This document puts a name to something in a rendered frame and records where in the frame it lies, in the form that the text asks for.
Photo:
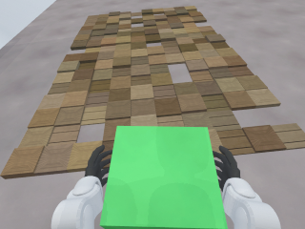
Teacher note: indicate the robot right hand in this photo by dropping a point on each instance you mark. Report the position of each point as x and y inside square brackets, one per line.
[228, 166]

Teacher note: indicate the robot left hand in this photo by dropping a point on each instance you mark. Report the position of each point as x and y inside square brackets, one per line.
[95, 164]

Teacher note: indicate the left robot forearm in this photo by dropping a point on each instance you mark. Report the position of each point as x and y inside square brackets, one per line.
[81, 207]

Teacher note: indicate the right robot forearm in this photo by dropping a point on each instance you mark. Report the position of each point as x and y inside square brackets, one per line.
[245, 207]

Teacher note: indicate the carton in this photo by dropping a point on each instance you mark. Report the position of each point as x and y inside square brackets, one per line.
[162, 177]

